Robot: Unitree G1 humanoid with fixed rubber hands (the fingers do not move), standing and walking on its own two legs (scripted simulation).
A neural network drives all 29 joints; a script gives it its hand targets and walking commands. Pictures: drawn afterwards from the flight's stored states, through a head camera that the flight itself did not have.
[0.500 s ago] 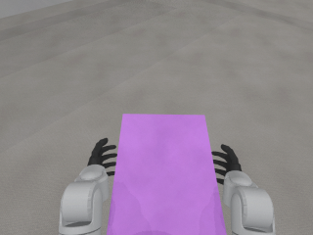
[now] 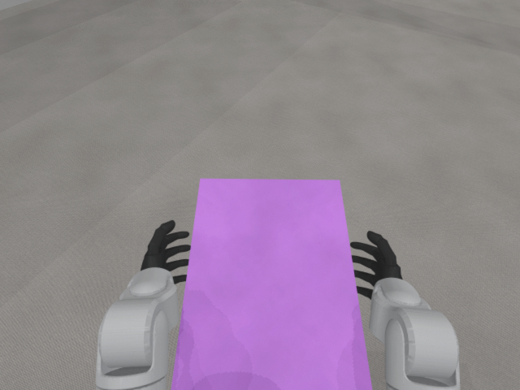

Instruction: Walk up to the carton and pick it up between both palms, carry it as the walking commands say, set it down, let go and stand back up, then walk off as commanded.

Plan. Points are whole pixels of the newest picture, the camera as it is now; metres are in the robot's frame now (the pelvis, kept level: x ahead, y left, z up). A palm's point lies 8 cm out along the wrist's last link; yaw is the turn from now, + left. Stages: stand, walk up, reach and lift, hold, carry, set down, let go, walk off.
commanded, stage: carry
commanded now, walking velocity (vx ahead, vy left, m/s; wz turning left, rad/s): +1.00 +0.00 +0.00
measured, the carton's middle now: (268, 289) +0.29 -0.01 -0.01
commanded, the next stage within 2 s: none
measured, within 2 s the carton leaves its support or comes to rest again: neither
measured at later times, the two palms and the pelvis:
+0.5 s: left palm (186, 82) +0.72 +0.16 +0.10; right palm (318, 80) +0.76 -0.13 +0.09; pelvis +0.48 -0.02 -0.01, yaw +7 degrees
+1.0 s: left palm (194, 4) +1.25 +0.21 +0.07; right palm (283, 4) +1.27 -0.09 +0.08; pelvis +1.01 +0.04 -0.03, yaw +4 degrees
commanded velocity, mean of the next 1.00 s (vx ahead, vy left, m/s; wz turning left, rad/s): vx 1.00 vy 0.00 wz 0.00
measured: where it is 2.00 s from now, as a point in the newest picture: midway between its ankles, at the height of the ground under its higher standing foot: (232, 96)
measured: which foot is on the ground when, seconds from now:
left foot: down 0.00-0.22, up 0.24-0.60, down 0.62-1.00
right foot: up 0.00-0.18, down 0.20-0.64, up 0.66-1.00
